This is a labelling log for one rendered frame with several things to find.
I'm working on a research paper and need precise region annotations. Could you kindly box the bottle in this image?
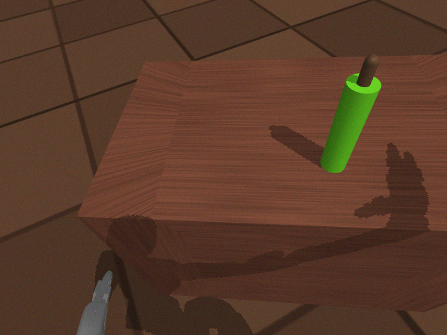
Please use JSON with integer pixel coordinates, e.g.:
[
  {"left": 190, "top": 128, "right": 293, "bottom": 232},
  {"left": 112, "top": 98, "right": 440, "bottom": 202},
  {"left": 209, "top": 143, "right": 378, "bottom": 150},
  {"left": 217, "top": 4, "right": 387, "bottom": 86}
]
[{"left": 320, "top": 54, "right": 381, "bottom": 173}]

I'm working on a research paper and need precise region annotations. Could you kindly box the left robot hand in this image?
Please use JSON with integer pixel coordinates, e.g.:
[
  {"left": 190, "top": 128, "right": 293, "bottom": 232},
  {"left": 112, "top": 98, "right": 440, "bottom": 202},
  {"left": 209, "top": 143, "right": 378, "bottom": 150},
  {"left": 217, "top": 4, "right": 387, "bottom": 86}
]
[{"left": 76, "top": 271, "right": 112, "bottom": 335}]

